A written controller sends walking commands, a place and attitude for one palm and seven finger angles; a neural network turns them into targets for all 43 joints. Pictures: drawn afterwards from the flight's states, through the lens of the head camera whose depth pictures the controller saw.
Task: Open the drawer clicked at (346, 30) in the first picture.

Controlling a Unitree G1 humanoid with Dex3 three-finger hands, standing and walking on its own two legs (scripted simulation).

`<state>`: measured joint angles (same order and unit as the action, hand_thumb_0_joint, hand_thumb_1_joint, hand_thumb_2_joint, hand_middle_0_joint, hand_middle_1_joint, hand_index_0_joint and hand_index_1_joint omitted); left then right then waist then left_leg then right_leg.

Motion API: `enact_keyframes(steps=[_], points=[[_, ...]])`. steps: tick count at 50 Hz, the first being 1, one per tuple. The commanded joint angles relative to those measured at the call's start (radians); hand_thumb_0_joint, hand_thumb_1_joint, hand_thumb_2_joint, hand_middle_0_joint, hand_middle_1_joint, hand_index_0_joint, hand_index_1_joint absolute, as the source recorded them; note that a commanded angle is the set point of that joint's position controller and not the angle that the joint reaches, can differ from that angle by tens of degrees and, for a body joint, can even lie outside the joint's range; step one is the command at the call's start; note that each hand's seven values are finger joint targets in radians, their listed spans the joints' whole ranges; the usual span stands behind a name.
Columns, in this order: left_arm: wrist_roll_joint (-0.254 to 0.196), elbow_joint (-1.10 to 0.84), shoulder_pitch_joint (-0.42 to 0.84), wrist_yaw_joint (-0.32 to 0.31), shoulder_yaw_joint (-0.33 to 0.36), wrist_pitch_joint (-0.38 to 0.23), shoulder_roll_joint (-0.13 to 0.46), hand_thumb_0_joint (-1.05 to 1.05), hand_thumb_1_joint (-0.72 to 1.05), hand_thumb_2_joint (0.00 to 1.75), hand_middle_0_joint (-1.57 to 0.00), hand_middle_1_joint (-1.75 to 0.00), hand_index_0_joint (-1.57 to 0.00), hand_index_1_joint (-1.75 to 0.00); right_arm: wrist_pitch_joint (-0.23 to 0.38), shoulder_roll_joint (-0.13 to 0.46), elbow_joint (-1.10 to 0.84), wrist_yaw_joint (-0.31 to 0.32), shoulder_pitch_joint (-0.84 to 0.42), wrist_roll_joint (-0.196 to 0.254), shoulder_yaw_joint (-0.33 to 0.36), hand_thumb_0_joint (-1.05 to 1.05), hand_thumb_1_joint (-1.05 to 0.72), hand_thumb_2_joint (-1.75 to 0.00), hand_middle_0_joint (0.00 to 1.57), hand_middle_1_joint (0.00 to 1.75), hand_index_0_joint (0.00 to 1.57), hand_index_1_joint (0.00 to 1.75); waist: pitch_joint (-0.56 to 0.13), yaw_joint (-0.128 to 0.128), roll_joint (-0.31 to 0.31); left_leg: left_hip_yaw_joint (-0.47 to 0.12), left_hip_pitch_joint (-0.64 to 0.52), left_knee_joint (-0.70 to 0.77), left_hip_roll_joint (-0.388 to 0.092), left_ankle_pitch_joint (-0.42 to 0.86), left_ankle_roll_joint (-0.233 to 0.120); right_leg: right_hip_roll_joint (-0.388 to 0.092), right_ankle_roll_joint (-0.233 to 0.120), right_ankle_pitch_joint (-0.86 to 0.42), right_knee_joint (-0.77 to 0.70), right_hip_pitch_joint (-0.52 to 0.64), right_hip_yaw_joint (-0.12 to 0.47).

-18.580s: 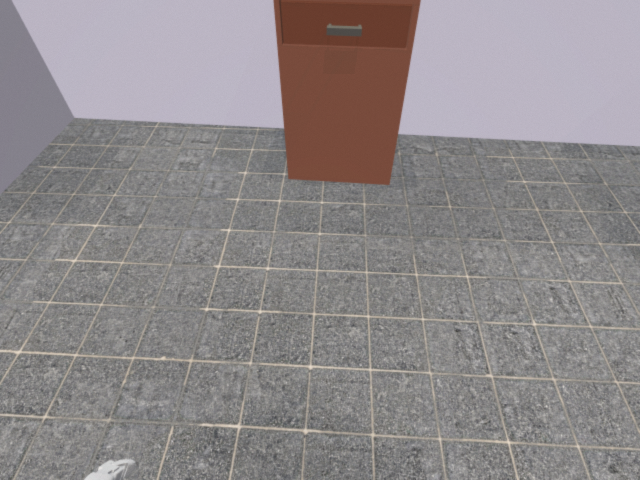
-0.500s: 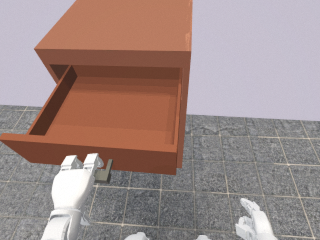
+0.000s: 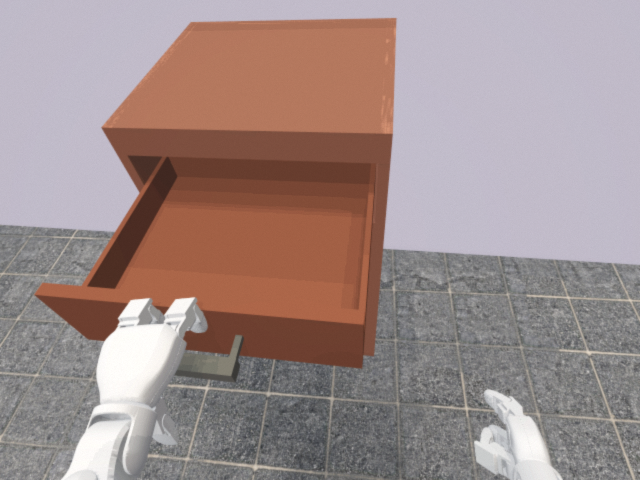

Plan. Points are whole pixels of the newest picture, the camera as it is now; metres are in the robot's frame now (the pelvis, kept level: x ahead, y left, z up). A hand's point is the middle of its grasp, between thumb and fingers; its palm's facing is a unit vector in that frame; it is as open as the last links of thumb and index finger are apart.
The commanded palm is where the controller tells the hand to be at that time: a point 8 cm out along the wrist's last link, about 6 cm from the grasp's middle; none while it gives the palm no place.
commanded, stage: lift the hand off the handle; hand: left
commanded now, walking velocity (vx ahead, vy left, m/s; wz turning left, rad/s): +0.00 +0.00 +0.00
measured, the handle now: (197, 351) +0.27 +0.22 -0.03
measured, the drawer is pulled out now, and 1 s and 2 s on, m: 0.30 0.30 0.30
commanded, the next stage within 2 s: draw the hand back to the body in 0.70 s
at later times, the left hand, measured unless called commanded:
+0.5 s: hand (134, 333) +0.24 +0.23 +0.10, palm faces +0.06 -0.12 -0.99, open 13.8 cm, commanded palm +0.21 +0.23 +0.16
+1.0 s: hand (112, 336) +0.22 +0.24 +0.13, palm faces +0.07 -0.12 -0.99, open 13.8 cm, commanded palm +0.19 +0.24 +0.18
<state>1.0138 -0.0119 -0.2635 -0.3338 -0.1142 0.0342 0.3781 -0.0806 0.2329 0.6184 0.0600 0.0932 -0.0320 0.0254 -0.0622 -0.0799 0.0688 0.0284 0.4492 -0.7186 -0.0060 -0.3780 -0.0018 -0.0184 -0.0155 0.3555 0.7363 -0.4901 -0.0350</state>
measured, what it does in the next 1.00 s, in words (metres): stands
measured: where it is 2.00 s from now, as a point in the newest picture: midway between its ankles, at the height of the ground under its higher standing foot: outside the picture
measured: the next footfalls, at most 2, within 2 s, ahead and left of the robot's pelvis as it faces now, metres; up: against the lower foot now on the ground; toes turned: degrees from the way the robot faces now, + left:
none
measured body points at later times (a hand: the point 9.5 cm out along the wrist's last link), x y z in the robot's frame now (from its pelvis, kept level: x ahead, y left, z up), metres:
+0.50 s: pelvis +0.02 +0.01 +0.02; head +0.04 -0.03 +0.47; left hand +0.23 +0.24 +0.16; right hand +0.25 -0.20 -0.08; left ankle -0.01 +0.12 -0.71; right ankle +0.01 -0.11 -0.71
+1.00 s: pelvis +0.02 +0.01 +0.02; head +0.03 -0.02 +0.47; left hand +0.21 +0.24 +0.18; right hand +0.24 -0.18 -0.07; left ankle -0.01 +0.12 -0.71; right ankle +0.01 -0.11 -0.71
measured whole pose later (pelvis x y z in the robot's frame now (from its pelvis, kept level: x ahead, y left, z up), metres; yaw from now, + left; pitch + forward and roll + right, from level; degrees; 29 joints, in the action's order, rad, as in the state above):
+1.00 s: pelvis +0.02 +0.01 +0.02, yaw +0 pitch +2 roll +0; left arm 0.88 -0.44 -0.42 -0.09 0.00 0.07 0.48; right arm -0.14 0.24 0.55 0.00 0.10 0.00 -0.03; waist -0.03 -0.11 0.10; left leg 0.03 0.22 -0.49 0.00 -0.30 -0.01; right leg -0.01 0.00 0.26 0.48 -0.24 -0.04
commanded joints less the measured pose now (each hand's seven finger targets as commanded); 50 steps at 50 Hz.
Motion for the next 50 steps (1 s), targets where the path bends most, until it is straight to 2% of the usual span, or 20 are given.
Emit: enact_keyframes(steps=[1,5,10,14,18,21,25,26,27,29,30,32,33,34,37,40,41,44,46,50], points=[[-0.009,-0.331,0.184,-0.039,0.159,-0.032,0.18,0.0,-0.5,0.3,-0.3,-1.2,-0.3,-1.2,0.052,0.088,-0.169,0.002,-0.133,-0.003,0.018,0.0,-0.9,-0.9,0.2,0.3,0.2,0.3,-0.225,-0.003,-0.027,-0.009,-0.148,0.118,0.033,0.248,-0.017,0.026,-0.023,-0.207,-0.144,0.135,0.02],[-0.013,-0.377,0.151,-0.015,0.14,-0.025,0.159,0.0,-0.5,0.3,-0.3,-1.2,-0.3,-1.2,0.048,0.083,-0.169,-0.013,-0.135,-0.004,0.017,0.0,-0.9,-0.9,0.2,0.3,0.2,0.3,-0.199,-0.002,-0.036,-0.01,-0.171,0.136,0.027,0.288,-0.014,0.027,-0.019,-0.242,-0.155,0.148,0.01],[-0.022,-0.387,0.086,0.041,0.14,0.02,0.167,0.0,-0.5,0.3,-0.3,-1.2,-0.3,-1.2,0.032,0.082,-0.178,-0.022,-0.153,0.005,0.005,0.0,-0.9,-0.9,0.2,0.3,0.2,0.3,-0.183,-0.025,-0.06,-0.004,-0.182,0.173,0.029,0.315,-0.016,0.022,-0.014,-0.298,-0.184,0.22,0.013],[-0.045,-0.411,0.094,0.11,0.145,0.051,0.191,0.0,-0.5,0.3,-0.3,-1.2,-0.3,-1.2,0.019,0.091,-0.184,-0.025,-0.158,0.011,-0.007,0.0,-0.9,-0.9,0.2,0.3,0.2,0.3,-0.16,-0.023,-0.092,0.004,-0.195,0.201,0.027,0.338,-0.021,0.016,-0.005,-0.351,-0.211,0.27,0.018],[-0.072,-0.459,0.08,0.156,0.183,0.044,0.23,0.0,-0.5,0.3,-0.3,-1.2,-0.3,-1.2,0.012,0.093,-0.191,-0.025,-0.163,0.016,-0.015,0.0,-0.9,-0.9,0.2,0.3,0.2,0.3,-0.15,-0.024,-0.063,0.001,-0.226,0.223,0.021,0.365,-0.021,0.013,-0.006,-0.378,-0.238,0.309,0.018],[-0.093,-0.529,0.006,0.164,0.222,0.031,0.247,0.0,-0.5,0.3,-0.3,-1.2,-0.3,-1.2,0.014,0.101,-0.217,-0.029,-0.178,0.022,-0.017,0.0,-0.9,-0.9,0.2,0.3,0.2,0.3,-0.177,-0.033,-0.037,-0.003,-0.248,0.224,0.011,0.409,-0.017,0.013,-0.006,-0.423,-0.247,0.334,0.025],[-0.099,-0.605,0.002,0.169,0.195,0.023,0.22,0.0,-0.5,0.3,-0.3,-1.2,-0.3,-1.2,0.007,0.104,-0.222,-0.041,-0.146,0.02,-0.014,0.0,-0.9,-0.9,0.2,0.3,0.2,0.3,-0.168,-0.028,-0.033,-0.001,-0.265,0.233,0.005,0.468,-0.015,0.008,0.0,-0.432,-0.252,0.325,0.003],[-0.107,-0.601,-0.019,0.172,0.221,0.036,0.237,0.0,-0.5,0.3,-0.3,-1.2,-0.3,-1.2,0.008,0.106,-0.229,-0.043,-0.178,0.028,-0.019,0.0,-0.9,-0.9,0.2,0.3,0.2,0.3,-0.153,-0.026,-0.022,-0.008,-0.261,0.234,-0.002,0.449,-0.011,0.012,-0.006,-0.421,-0.258,0.322,0.01],[-0.094,-0.623,0.018,0.176,0.204,0.037,0.233,0.0,-0.5,0.3,-0.3,-1.2,-0.3,-1.2,0.003,0.103,-0.222,-0.046,-0.15,0.022,-0.022,0.0,-0.9,-0.9,0.2,0.3,0.2,0.3,-0.172,-0.027,-0.035,-0.004,-0.263,0.241,0.002,0.447,-0.013,0.005,-0.004,-0.399,-0.257,0.324,-0.001],[-0.096,-0.608,0.027,0.184,0.192,0.043,0.224,0.0,-0.5,0.3,-0.3,-1.2,-0.3,-1.2,0.0,0.102,-0.22,-0.048,-0.149,0.023,-0.016,0.0,-0.9,-0.9,0.2,0.3,0.2,0.3,-0.143,-0.025,-0.047,-0.006,-0.268,0.253,0.001,0.441,-0.015,0.009,-0.004,-0.386,-0.267,0.318,-0.004],[-0.095,-0.61,0.032,0.186,0.216,0.048,0.255,0.0,-0.5,0.3,-0.3,-1.2,-0.3,-1.2,-0.003,0.106,-0.223,-0.047,-0.158,0.028,-0.016,0.0,-0.9,-0.9,0.2,0.3,0.2,0.3,-0.138,-0.028,-0.041,-0.004,-0.271,0.258,-0.001,0.436,-0.013,0.009,-0.003,-0.386,-0.273,0.326,0.0],[-0.1,-0.576,0.008,0.204,0.205,0.061,0.235,0.0,-0.5,0.3,-0.3,-1.2,-0.3,-1.2,-0.004,0.1,-0.222,-0.052,-0.155,0.03,-0.024,0.0,-0.9,-0.9,0.2,0.3,0.2,0.3,-0.142,-0.029,-0.06,-0.006,-0.265,0.265,0.003,0.418,-0.014,0.007,-0.007,-0.372,-0.275,0.338,-0.004],[-0.108,-0.563,-0.006,0.211,0.196,0.061,0.225,0.0,-0.5,0.3,-0.3,-1.2,-0.3,-1.2,-0.007,0.102,-0.22,-0.053,-0.166,0.035,-0.02,0.0,-0.9,-0.9,0.2,0.3,0.2,0.3,-0.11,-0.025,-0.06,-0.002,-0.261,0.271,-0.001,0.423,-0.011,0.011,-0.005,-0.375,-0.28,0.329,-0.005],[-0.111,-0.572,-0.006,0.219,0.17,0.061,0.204,0.0,-0.5,0.3,-0.3,-1.2,-0.3,-1.2,-0.007,0.105,-0.226,-0.056,-0.16,0.033,-0.02,0.0,-0.9,-0.9,0.2,0.3,0.2,0.3,-0.114,-0.026,-0.053,-0.002,-0.264,0.276,0.002,0.418,-0.013,0.011,-0.003,-0.367,-0.283,0.33,-0.008],[-0.11,-0.594,0.054,0.232,0.185,0.059,0.235,0.0,-0.5,0.3,-0.3,-1.2,-0.3,-1.2,-0.007,0.106,-0.233,-0.055,-0.164,0.031,-0.03,0.0,-0.9,-0.9,0.2,0.3,0.2,0.3,-0.138,-0.026,-0.055,-0.009,-0.267,0.286,0.001,0.387,-0.016,0.008,-0.008,-0.334,-0.29,0.343,-0.005],[-0.109,-0.604,0.018,0.222,0.208,0.036,0.252,0.0,-0.5,0.3,-0.3,-1.2,-0.3,-1.2,-0.004,0.108,-0.242,-0.05,-0.159,0.031,-0.025,0.0,-0.9,-0.9,0.2,0.3,0.2,0.3,-0.131,-0.033,-0.041,-0.003,-0.272,0.282,-0.002,0.4,-0.014,0.007,-0.005,-0.352,-0.294,0.343,-0.003],[-0.117,-0.603,-0.012,0.216,0.254,0.038,0.281,0.0,-0.5,0.3,-0.3,-1.2,-0.3,-1.2,-0.001,0.112,-0.246,-0.05,-0.186,0.037,-0.029,0.0,-0.9,-0.9,0.2,0.3,0.2,0.3,-0.134,-0.036,-0.017,-0.011,-0.266,0.28,-0.008,0.384,-0.01,0.014,-0.011,-0.343,-0.297,0.347,0.009],[-0.116,-0.617,-0.028,0.205,0.244,0.019,0.263,0.0,-0.5,0.3,-0.3,-1.2,-0.3,-1.2,-0.001,0.107,-0.243,-0.05,-0.151,0.029,-0.024,0.0,-0.9,-0.9,0.2,0.3,0.2,0.3,-0.133,-0.037,-0.021,-0.004,-0.268,0.276,-0.006,0.406,-0.012,0.007,-0.01,-0.351,-0.294,0.339,-0.003],[-0.13,-0.63,-0.075,0.196,0.292,0.022,0.292,0.0,-0.5,0.3,-0.3,-1.2,-0.3,-1.2,0.002,0.113,-0.252,-0.051,-0.177,0.038,-0.026,0.0,-0.9,-0.9,0.2,0.3,0.2,0.3,-0.141,-0.037,-0.015,-0.009,-0.268,0.268,-0.011,0.403,-0.008,0.01,-0.012,-0.371,-0.296,0.345,0.011],[-0.141,-0.644,-0.092,0.202,0.252,0.019,0.256,0.0,-0.5,0.3,-0.3,-1.2,-0.3,-1.2,-0.003,0.113,-0.256,-0.055,-0.151,0.037,-0.02,0.0,-0.9,-0.9,0.2,0.3,0.2,0.3,-0.113,-0.027,-0.016,-0.004,-0.263,0.272,-0.011,0.397,-0.01,0.003,-0.005,-0.342,-0.296,0.314,-0.008]])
